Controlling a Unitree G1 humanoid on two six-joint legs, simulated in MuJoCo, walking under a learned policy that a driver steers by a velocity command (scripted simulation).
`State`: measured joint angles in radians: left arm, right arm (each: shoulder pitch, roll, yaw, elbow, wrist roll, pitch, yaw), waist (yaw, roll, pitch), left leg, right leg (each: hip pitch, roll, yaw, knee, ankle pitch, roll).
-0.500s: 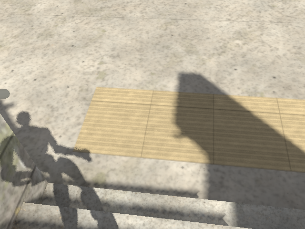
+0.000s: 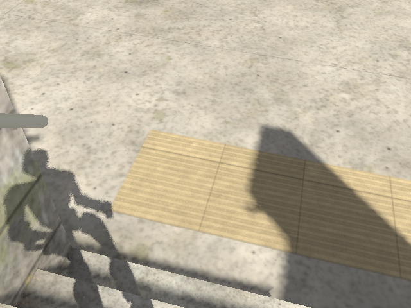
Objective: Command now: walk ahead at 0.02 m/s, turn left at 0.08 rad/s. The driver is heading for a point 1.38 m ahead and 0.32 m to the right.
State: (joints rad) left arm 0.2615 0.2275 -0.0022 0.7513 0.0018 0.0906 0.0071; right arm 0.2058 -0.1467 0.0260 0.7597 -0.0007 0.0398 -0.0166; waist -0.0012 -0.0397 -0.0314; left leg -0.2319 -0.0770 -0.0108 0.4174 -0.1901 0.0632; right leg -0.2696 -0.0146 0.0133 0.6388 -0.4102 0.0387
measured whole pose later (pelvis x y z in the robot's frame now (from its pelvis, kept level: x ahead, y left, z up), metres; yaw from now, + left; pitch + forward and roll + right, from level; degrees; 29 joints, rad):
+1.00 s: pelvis +0.10 +0.00 -0.01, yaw +0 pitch +0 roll -1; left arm 0.20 0.27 0.04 0.87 0.04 0.05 0.00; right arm 0.48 -0.23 -0.03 0.97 -0.01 -0.05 -0.02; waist -0.07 -0.01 -0.03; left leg -0.09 -0.06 -0.01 0.49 -0.40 0.07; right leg -0.55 0.01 0.01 1.06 -0.15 -0.04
